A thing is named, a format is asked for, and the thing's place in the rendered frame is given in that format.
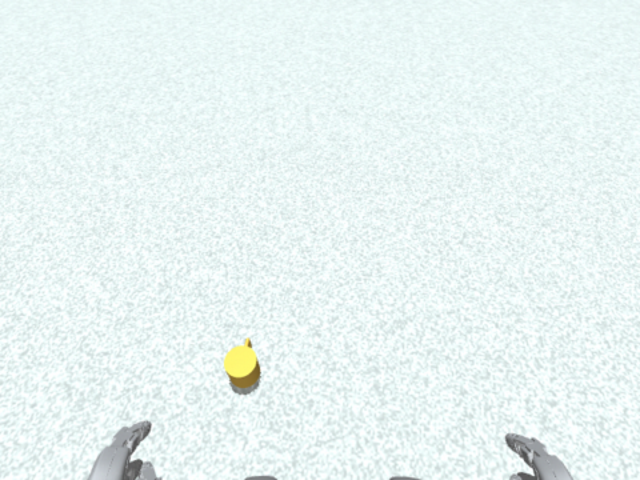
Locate right robot hand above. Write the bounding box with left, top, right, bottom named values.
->
left=505, top=433, right=574, bottom=480

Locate left robot hand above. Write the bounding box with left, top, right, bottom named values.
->
left=88, top=421, right=162, bottom=480

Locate mug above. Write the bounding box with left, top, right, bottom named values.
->
left=224, top=338, right=260, bottom=388

